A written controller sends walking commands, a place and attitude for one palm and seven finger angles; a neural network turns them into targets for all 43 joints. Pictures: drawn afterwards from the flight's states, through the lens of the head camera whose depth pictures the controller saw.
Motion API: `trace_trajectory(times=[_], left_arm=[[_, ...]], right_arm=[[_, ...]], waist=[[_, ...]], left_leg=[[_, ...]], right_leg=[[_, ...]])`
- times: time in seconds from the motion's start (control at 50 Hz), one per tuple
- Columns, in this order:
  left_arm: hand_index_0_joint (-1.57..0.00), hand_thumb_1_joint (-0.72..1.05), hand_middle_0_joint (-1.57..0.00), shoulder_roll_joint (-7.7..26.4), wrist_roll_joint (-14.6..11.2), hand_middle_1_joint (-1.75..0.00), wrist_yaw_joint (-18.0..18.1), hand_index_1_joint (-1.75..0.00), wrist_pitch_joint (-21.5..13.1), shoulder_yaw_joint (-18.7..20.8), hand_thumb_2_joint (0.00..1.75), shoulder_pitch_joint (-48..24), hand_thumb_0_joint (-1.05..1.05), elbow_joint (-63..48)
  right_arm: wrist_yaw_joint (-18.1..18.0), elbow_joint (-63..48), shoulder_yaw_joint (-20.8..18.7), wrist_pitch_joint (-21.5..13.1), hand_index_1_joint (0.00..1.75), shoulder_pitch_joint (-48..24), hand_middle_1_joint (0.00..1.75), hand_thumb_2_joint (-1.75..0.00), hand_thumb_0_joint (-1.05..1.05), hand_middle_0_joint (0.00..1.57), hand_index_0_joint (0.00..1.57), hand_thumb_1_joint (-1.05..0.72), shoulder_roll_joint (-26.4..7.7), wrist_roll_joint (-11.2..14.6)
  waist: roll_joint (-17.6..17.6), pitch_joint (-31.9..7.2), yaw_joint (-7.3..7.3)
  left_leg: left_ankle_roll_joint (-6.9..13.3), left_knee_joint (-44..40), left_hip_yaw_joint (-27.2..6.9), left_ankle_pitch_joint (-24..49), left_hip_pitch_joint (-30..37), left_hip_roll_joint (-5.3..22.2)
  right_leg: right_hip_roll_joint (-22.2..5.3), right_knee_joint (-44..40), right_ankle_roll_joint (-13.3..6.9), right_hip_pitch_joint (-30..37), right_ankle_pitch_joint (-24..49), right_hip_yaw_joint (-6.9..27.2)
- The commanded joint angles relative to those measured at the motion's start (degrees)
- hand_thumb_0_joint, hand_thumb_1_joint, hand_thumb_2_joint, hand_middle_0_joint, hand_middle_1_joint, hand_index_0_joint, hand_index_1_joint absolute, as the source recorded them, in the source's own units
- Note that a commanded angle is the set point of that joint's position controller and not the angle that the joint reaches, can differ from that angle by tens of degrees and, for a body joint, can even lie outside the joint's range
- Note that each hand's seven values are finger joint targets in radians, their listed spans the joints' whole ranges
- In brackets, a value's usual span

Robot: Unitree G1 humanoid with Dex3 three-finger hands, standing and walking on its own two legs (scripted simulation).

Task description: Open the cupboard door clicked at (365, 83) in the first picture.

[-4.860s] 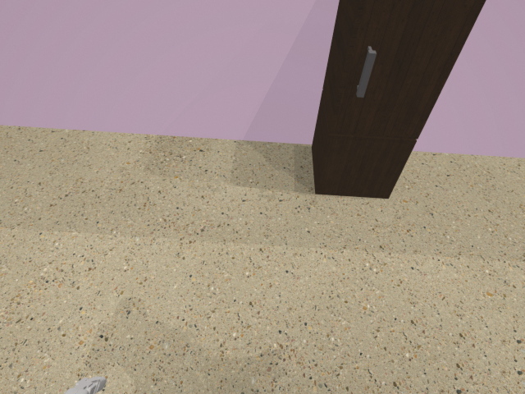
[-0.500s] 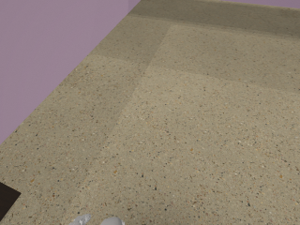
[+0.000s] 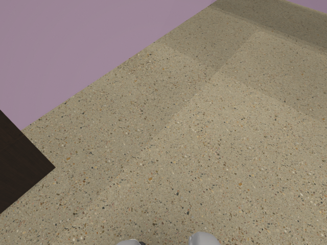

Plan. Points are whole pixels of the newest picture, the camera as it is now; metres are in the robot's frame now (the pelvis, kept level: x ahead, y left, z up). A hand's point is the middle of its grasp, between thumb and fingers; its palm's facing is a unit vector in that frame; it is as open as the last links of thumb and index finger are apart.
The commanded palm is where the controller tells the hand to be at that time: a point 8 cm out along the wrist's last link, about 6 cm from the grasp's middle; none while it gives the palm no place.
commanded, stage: turn to face it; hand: left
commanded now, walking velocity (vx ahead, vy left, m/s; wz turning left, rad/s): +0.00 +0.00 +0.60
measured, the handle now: out of the picture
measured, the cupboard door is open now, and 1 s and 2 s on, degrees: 0 0 0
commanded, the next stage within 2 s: take the last steps up to it in 1.38 s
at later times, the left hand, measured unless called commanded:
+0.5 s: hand out of the picture +0.00 +0.12 -0.14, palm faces +0.32 -0.91 -0.27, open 7.4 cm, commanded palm none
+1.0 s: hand out of the picture -0.12 +0.18 -0.16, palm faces +0.60 -0.75 -0.27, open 7.4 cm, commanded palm none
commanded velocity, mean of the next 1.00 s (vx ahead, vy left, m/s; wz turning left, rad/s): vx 0.00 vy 0.00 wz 0.59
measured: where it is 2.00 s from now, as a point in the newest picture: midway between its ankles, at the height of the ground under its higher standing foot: outside the picture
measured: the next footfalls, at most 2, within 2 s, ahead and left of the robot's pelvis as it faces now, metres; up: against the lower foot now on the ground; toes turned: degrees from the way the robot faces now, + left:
right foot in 0.28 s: +0.05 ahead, -0.17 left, +0.00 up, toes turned +7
left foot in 0.72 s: -0.08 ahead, +0.06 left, +0.00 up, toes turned +34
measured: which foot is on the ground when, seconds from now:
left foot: down 0.00-0.26, up 0.28-0.70, down 0.72-1.00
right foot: up 0.00-0.26, down 0.28-0.72, up 0.74-1.00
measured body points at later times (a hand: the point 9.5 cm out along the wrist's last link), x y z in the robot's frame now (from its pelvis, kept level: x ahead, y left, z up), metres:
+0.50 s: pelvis -0.03 -0.08 +0.01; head +0.01 -0.10 +0.46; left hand -0.02 +0.17 -0.12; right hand +0.12 -0.33 -0.15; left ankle -0.07 +0.07 -0.64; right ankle +0.01 -0.18 -0.73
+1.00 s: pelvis -0.06 -0.05 +0.01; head -0.03 -0.02 +0.45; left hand -0.15 +0.22 -0.14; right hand +0.17 -0.20 -0.13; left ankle -0.11 +0.04 -0.73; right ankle +0.02 -0.18 -0.67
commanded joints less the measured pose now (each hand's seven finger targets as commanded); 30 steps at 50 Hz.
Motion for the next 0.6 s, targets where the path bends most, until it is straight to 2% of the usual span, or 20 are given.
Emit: trace_trajectory(times=[0.0, 0.08, 0.14, 0.18, 0.2, 0.22, 0.24, 0.26, 0.28, 0.3, 0.32, 0.34, 0.36, 0.4, 0.5, 0.58], left_arm=[[-0.2, 0.9, -0.2, 3.07, -0.23, -0.3, 0.6, -0.3, -0.93, 0.32, 0.9, -0.41, 0.0, -5.51], [-0.2, 0.9, -0.2, 3.25, -0.31, -0.3, 0.75, -0.3, -0.66, 0.28, 0.9, -1.76, 0.0, -6.87], [-0.2, 0.9, -0.2, 3.19, -0.52, -0.3, 0.9, -0.3, -0.86, 0.01, 0.9, -0.83, 0.0, -7.36], [-0.2, 0.9, -0.2, 3.59, -0.81, -0.3, 1.03, -0.3, -1.06, 0.06, 0.9, 2.3, 0.0, -6.9], [-0.2, 0.9, -0.2, 4.04, -0.85, -0.3, 1.06, -0.3, -1.27, 0.3, 0.9, 5.12, 0.0, -6.37], [-0.2, 0.9, -0.2, 6.02, -0.57, -0.3, 1.2, -0.3, -1.68, 0.69, 0.9, 8.07, 0.0, -5.84], [-0.2, 0.9, -0.2, 10.93, 0.52, -0.3, 1.67, -0.3, -2.22, 1.76, 0.9, 9.3, 0.0, -6.28], [-0.2, 0.9, -0.2, 14.94, 0.68, -0.3, 1.89, -0.3, -1.84, 1.88, 0.9, 6.13, 0.0, -8.2], [-0.2, 0.9, -0.2, 13.28, 0.33, -0.3, 2.1, -0.3, -1.75, 1.09, 0.9, 1.48, 0.0, -9.59], [-0.2, 0.9, -0.2, 10.24, 0.25, -0.3, 2.13, -0.3, -2.43, 0.88, 0.9, -2.71, 0.0, -10.08], [-0.2, 0.9, -0.2, 9.05, 0.21, -0.3, 2.04, -0.3, -2.42, 0.48, 0.9, -4.06, 0.0, -10.65], [-0.2, 0.9, -0.2, 7.49, 0.17, -0.3, 1.74, -0.3, -2.73, -0.3, 0.9, -5.04, 0.0, -10.66], [-0.2, 0.9, -0.2, 6.87, 0.18, -0.3, 1.57, -0.3, -3.03, -0.59, 0.9, -3.93, 0.0, -10.37], [-0.2, 0.9, -0.2, 7.22, 0.22, -0.3, 1.59, -0.3, -3.16, -0.52, 0.9, -0.32, 0.0, -9.41], [-0.2, 0.9, -0.2, 9.31, 0.59, -0.3, 1.5, -0.3, -2.77, 0.04, 0.9, 5.51, 0.0, -7.25], [-0.2, 0.9, -0.2, 11.22, 0.88, -0.3, 1.33, -0.3, -2.41, 0.77, 0.9, 6.17, 0.0, -6.44]], right_arm=[[-0.33, -3.37, -3.6, -0.81, 0.3, 3.32, 0.3, -0.9, 0.0, 0.2, 0.2, -0.9, -12.12, 0.33], [0.12, -3.48, -4.21, 0.07, 0.3, 2.66, 0.3, -0.9, 0.0, 0.2, 0.2, -0.9, -13.04, 0.06], [0.41, -3.95, -4.74, 0.66, 0.3, 1.16, 0.3, -0.9, 0.0, 0.2, 0.2, -0.9, -13.7, -0.08], [0.62, -4.8, -5.12, 1.01, 0.3, -0.41, 0.3, -0.9, 0.0, 0.2, 0.2, -0.9, -13.87, -0.03], [0.73, -5.29, -5.23, 1.22, 0.3, -1.92, 0.3, -0.9, 0.0, 0.2, 0.2, -0.9, -13.84, 0.14], [0.98, -6.09, -5.25, 1.44, 0.3, -3.38, 0.3, -0.9, 0.0, 0.2, 0.2, -0.9, -12.73, 0.5], [1.25, -7.08, -4.77, 1.72, 0.3, -2.6, 0.3, -0.9, 0.0, 0.2, 0.2, -0.9, -8.36, 0.95], [1.18, -8.67, -4.57, 1.6, 0.3, -3.88, 0.3, -0.9, 0.0, 0.2, 0.2, -0.9, -7.49, 0.48], [1.52, -8.47, -5.07, 1.91, 0.3, -4.19, 0.3, -0.9, 0.0, 0.2, 0.2, -0.9, -10.14, -0.1], [1.8, -7.04, -5.08, 2.39, 0.3, -2.72, 0.3, -0.9, 0.0, 0.2, 0.2, -0.9, -9.77, -0.33], [1.97, -5.89, -5.12, 2.68, 0.3, -1.17, 0.3, -0.9, 0.0, 0.2, 0.2, -0.9, -9.38, -0.2], [2.26, -4.7, -4.88, 2.75, 0.3, 0.14, 0.3, -0.9, 0.0, 0.2, 0.2, -0.9, -9.12, -0.21], [2.43, -4.24, -4.64, 2.77, 0.3, 1.09, 0.3, -0.9, 0.0, 0.2, 0.2, -0.9, -8.49, -0.07], [2.51, -4.47, -4.34, 2.78, 0.3, -0.09, 0.3, -0.9, 0.0, 0.2, 0.2, -0.9, -8.15, 0.14], [2.46, -6.13, -3.59, 2.82, 0.3, -6.36, 0.3, -0.9, 0.0, 0.2, 0.2, -0.9, -8.11, 0.34], [2.38, -6.67, -2.73, 2.07, 0.3, -7.49, 0.3, -0.9, 0.0, 0.2, 0.2, -0.9, -7.59, 0.84]], waist=[[6.85, -11.47, -1.09], [9.61, -8.73, -1.65], [11.25, -8.3, -1.32], [11.53, -8.71, 0.0], [10.76, -9.27, 1.4], [7.15, -9.23, 3.17], [-7.66, -8.78, 3.89], [-18.28, -5.31, 3.94], [-11.37, -3.02, 2.0], [-12.7, -1.17, -0.46], [-10.61, -0.68, -1.57], [-8.27, -0.06, -2.44], [-8.26, -1.09, -2.25], [-7.94, -3.26, -0.55], [-8.63, -4.14, 2.89], [-11.24, -6.65, 3.78]], left_leg=[[5.65, -11.47, -17.47, 15.28, 13.39, 14.13], [6.08, -12.89, -21.26, 6.61, 10.0, 13.39], [5.75, -11.92, -23.22, 5.8, 6.83, 12.38], [4.64, -10.84, -24.38, 4.63, 3.37, 10.75], [3.13, -9.55, -23.64, 2.07, 0.5, 9.09], [0.42, -5.74, -21.14, -2.66, -5.69, 6.21], [-4.29, 7.98, -13.04, -13.21, -16.98, -0.99], [-6.68, 23.34, -6.78, -20.42, -20.24, -4.39], [-5.7, 31.53, -9.59, -18.33, -16.35, -1.05], [-5.69, 34.87, -9.78, -14.43, -16.21, 0.09], [-6.19, 38.12, -8.09, -12.45, -15.08, 0.56], [-6.91, 40.35, -6.63, -9.19, -14.51, 1.2], [-7.49, 40.7, -5.6, -7.96, -14.49, 0.93], [-8.29, 37.85, -4.19, -8.09, -14.84, 1.34], [-8.89, 27.23, -1.7, -12.57, -12.46, 2.38], [-7.97, 16.22, 0.86, -15.24, -6.45, 2.25]], right_leg=[[-0.47, -4.59, 0.79, -1.87, 0.59, 1.63], [0.67, -12.14, 0.63, 0.79, -1.7, 1.51], [2.27, -20.12, -0.05, 6.26, -2.32, 0.88], [3.76, -27.8, -0.67, 12.37, 0.26, 0.29], [4.05, -34.0, -1.03, 17.47, 4.45, -0.39], [2.0, -42.57, -1.85, 24.71, 7.98, 0.64], [-11.78, -52.82, -6.29, 30.67, -1.64, 14.69], [-24.15, -56.73, -11.64, 21.8, -4.8, 26.71], [-23.45, -56.78, -12.27, 12.23, -5.56, 21.44], [-18.75, -56.06, -10.38, 10.33, -2.1, 16.42], [-16.54, -54.04, -9.29, 9.94, 2.83, 13.27], [-13.77, -51.26, -8.89, 11.22, 9.62, 7.02], [-12.34, -49.51, -8.65, 13.54, 14.38, 3.52], [-12.47, -48.01, -9.21, 19.11, 17.99, 1.2], [-15.69, -46.59, -11.18, 24.1, 23.43, 0.15], [-17.67, -43.1, -11.78, 25.39, 30.34, -1.59]])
